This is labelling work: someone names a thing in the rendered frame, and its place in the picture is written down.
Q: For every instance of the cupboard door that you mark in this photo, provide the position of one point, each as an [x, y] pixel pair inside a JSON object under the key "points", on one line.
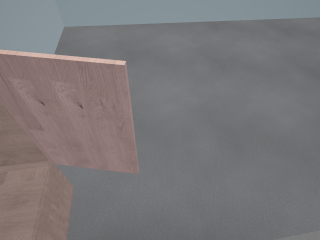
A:
{"points": [[77, 110]]}

